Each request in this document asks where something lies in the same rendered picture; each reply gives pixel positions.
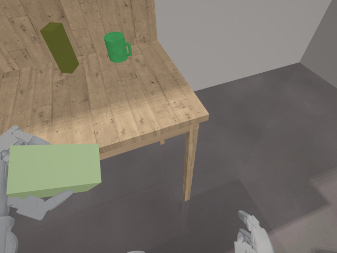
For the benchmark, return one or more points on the left robot forearm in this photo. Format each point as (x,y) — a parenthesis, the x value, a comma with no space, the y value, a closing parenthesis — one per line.
(8,240)

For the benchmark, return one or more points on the right robot hand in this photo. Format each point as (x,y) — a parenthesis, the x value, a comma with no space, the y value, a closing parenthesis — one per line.
(256,242)

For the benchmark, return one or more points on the table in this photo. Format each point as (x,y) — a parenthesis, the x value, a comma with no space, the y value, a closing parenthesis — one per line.
(119,106)

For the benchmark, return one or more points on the sponge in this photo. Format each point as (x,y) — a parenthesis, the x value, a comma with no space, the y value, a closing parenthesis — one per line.
(46,170)

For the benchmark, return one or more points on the left robot hand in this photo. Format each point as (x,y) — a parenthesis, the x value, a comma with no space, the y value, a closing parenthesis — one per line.
(31,206)

